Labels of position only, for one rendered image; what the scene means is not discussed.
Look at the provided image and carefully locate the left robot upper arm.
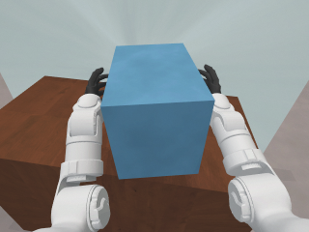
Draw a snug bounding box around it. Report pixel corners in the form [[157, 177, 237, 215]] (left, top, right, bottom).
[[33, 184, 111, 232]]

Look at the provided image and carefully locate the robot right hand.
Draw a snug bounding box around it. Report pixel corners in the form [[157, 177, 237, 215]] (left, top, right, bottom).
[[198, 64, 221, 94]]

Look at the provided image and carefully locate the pedestal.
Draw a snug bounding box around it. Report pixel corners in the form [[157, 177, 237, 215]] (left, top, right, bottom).
[[0, 75, 259, 232]]

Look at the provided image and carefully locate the robot right forearm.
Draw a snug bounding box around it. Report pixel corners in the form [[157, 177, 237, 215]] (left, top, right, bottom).
[[210, 93, 292, 210]]

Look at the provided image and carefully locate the carton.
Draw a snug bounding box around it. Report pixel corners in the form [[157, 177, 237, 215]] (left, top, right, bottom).
[[100, 43, 215, 180]]

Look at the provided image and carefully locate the robot left hand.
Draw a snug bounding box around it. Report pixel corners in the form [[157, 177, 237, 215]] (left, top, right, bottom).
[[84, 67, 109, 101]]

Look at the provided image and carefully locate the right robot upper arm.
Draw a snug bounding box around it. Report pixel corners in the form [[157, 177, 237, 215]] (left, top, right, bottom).
[[228, 173, 309, 232]]

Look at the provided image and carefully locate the robot left forearm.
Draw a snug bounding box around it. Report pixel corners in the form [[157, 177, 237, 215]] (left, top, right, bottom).
[[51, 94, 104, 224]]

